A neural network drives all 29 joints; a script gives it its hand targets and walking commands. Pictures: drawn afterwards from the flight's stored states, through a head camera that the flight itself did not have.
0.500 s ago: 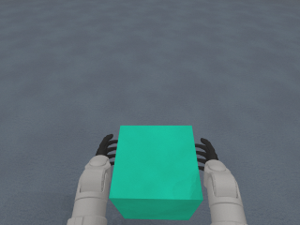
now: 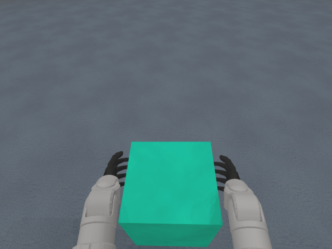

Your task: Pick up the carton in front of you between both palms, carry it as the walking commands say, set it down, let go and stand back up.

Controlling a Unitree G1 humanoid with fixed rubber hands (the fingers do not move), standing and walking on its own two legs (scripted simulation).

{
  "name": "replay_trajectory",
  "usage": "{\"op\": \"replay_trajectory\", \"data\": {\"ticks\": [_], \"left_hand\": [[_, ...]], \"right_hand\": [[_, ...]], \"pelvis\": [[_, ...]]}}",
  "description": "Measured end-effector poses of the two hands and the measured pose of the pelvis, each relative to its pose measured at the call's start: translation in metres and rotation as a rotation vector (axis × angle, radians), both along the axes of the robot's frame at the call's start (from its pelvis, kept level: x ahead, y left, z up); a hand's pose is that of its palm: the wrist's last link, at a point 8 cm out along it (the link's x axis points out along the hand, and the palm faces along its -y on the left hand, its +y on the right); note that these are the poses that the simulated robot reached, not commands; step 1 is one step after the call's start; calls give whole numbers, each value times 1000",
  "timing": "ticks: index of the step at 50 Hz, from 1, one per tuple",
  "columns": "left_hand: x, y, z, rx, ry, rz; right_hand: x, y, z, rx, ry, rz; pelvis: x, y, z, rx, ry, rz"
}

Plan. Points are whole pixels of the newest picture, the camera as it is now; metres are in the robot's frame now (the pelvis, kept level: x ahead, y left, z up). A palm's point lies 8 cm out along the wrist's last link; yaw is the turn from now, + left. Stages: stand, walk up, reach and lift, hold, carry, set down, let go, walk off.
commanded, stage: carry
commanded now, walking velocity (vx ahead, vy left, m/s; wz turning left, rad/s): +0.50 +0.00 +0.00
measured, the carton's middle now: (171, 196) +0.30 +0.01 -0.05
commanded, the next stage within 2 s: none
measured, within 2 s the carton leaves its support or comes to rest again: neither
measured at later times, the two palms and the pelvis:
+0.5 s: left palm (117, 122) +0.51 +0.18 +0.04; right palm (207, 124) +0.50 -0.11 +0.04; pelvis +0.21 +0.04 +0.00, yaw -1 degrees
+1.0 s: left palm (127, 92) +0.67 +0.18 +0.04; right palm (203, 95) +0.66 -0.12 +0.04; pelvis +0.37 +0.03 +0.00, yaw +0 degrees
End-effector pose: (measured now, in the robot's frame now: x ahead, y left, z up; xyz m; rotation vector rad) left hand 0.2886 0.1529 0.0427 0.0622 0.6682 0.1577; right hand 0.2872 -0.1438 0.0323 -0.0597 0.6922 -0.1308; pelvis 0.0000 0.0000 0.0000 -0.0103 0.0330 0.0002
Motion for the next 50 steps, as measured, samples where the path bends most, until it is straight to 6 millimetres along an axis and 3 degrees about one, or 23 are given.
{"op": "replay_trajectory", "data": {"ticks": [5, 12, 19, 24, 30, 35, 41, 45, 50], "left_hand": [[39, -15, 2, -1, -20, 9], [73, -11, 8, -12, 3, 36], [146, 7, 15, -14, -27, 7], [210, 28, -2, -34, -34, -16], [254, 36, -15, -35, 38, -24], [289, 33, -9, -38, 4, -12], [338, 25, 7, -3, -61, -4], [366, 21, 10, 8, -42, -20], [382, 23, 2, 0, -20, -5]], "right_hand": [[41, -15, 1, -2, -16, -10], [85, -10, 14, -10, 6, 15], [150, 8, 21, -17, -22, -5], [204, 30, 8, -24, -17, -12], [242, 39, -6, -32, 69, -22], [279, 37, -2, -30, 37, -28], [333, 29, 7, 9, -40, -31], [357, 25, 7, 5, -23, -27], [377, 27, 4, -10, -2, -10]], "pelvis": [[30, -16, -1, -9, 15, 32], [75, -17, 18, 27, 42, 28], [142, 8, 16, 11, 40, 11], [199, 34, -1, 12, 25, -12], [243, 46, 13, -8, 41, -33], [277, 43, 15, -1, 33, -27], [326, 32, 3, 5, 15, -16], [353, 30, 2, -3, 30, -2], [372, 28, 2, 0, 38, 5]]}}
